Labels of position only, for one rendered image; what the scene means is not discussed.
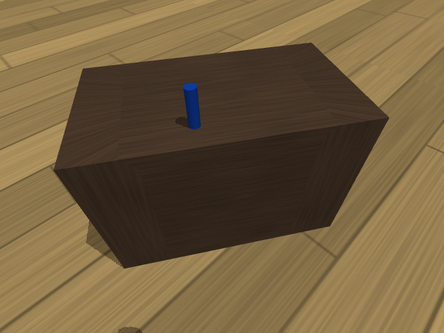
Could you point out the can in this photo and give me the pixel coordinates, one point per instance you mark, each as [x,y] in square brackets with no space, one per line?
[192,105]

